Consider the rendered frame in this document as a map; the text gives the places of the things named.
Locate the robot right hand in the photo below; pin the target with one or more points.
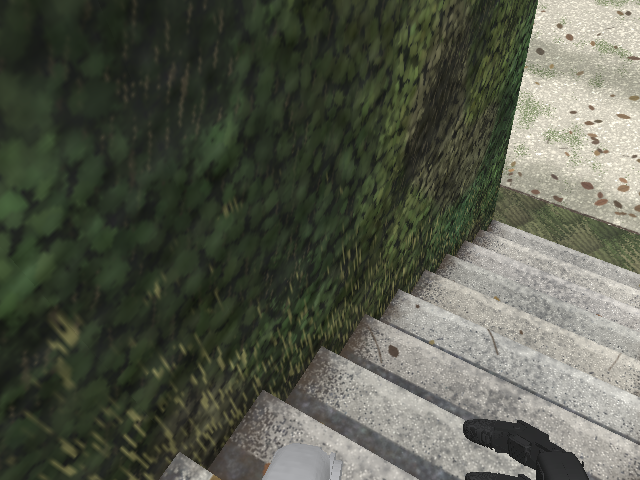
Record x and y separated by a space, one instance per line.
527 445

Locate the robot left thigh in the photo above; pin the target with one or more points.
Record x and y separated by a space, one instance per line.
304 462

